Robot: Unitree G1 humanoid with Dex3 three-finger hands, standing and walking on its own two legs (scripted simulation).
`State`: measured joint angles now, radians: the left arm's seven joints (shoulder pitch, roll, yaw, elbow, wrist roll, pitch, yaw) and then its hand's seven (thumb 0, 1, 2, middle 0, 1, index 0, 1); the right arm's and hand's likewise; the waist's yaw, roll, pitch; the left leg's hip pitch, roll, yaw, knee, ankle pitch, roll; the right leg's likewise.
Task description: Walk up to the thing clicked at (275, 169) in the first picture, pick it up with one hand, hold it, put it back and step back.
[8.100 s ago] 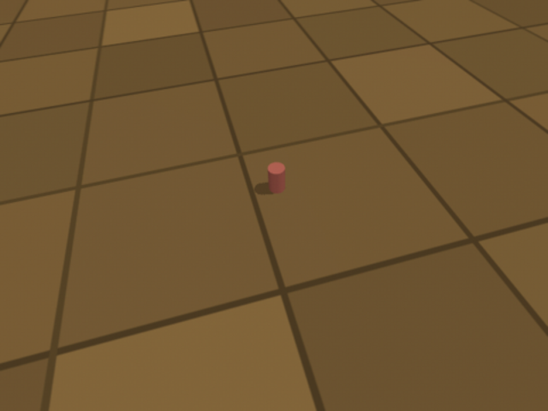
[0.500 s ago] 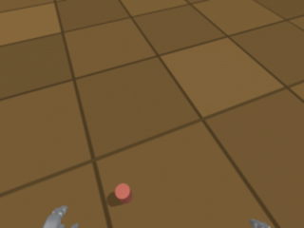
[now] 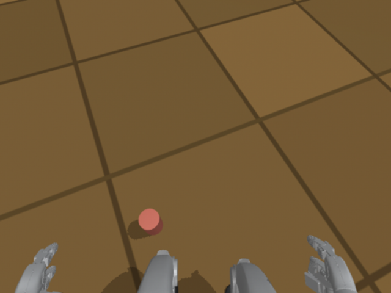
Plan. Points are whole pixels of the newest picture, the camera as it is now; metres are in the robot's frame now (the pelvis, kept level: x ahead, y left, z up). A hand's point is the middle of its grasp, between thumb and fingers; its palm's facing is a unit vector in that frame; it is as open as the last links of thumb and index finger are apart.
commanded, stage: go down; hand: left
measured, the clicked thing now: (151, 222) +0.37 +0.21 -0.61
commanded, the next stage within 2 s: none
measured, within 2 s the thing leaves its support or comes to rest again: neither
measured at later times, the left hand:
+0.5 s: hand (74, 245) +0.23 +0.34 -0.22, palm faces +0.10 -0.95 -0.30, open 16.9 cm
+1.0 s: hand (72, 231) +0.28 +0.37 -0.26, palm faces +0.15 -0.95 -0.26, open 16.7 cm
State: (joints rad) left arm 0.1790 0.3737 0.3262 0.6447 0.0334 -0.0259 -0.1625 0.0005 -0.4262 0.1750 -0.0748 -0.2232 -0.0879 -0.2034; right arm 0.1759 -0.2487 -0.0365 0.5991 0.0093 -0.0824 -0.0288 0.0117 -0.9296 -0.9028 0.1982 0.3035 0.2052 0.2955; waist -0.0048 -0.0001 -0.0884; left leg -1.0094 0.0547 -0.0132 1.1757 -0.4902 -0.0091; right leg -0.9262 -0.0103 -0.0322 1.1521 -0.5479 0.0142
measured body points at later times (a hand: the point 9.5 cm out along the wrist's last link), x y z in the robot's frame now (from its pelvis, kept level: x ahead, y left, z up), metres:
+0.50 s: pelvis -0.03 +0.00 -0.14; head +0.15 +0.03 +0.27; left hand +0.23 +0.39 -0.19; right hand +0.16 -0.26 -0.25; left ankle +0.04 +0.12 -0.64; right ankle +0.00 -0.13 -0.64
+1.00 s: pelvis -0.07 +0.00 -0.22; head +0.13 +0.03 +0.18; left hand +0.26 +0.42 -0.24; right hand +0.08 -0.29 -0.33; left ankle +0.04 +0.12 -0.64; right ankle +0.00 -0.13 -0.64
